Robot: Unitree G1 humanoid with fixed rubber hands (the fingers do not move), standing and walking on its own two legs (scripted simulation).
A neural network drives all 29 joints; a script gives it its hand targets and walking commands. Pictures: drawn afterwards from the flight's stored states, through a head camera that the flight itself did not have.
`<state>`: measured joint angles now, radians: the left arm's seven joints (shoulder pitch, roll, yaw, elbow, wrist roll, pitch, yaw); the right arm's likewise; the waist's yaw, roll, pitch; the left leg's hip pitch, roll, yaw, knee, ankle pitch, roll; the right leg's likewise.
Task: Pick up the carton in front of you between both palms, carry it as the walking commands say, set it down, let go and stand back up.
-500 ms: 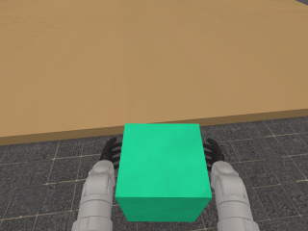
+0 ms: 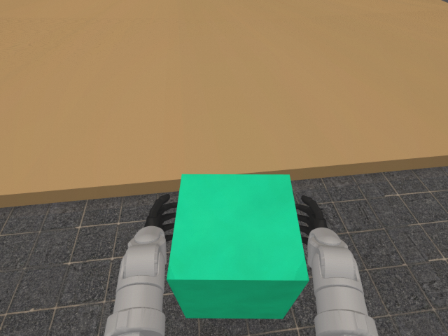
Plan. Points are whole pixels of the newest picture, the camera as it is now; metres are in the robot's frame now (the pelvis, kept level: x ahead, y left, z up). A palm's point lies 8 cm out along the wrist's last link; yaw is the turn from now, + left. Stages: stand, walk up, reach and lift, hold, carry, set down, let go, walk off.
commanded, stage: reach and lift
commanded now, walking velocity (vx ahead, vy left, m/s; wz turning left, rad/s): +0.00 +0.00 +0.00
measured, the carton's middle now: (234, 250) +0.31 +0.00 -0.04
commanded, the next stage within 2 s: hold in 0.50 s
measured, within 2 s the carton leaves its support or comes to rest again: neither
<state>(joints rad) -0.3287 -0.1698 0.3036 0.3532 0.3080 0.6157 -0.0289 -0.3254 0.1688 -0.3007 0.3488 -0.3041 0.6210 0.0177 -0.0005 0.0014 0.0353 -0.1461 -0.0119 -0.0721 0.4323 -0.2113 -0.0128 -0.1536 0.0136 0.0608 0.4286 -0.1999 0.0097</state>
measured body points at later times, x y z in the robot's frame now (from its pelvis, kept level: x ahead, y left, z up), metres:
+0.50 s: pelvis +0.01 +0.00 +0.00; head -0.02 +0.00 +0.45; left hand +0.31 +0.15 +0.03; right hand +0.31 -0.15 +0.03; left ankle +0.02 +0.13 -0.74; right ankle +0.03 -0.13 -0.74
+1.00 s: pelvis +0.00 +0.00 +0.00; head -0.04 +0.00 +0.45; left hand +0.30 +0.15 +0.05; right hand +0.30 -0.15 +0.04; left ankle +0.02 +0.13 -0.74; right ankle +0.03 -0.13 -0.74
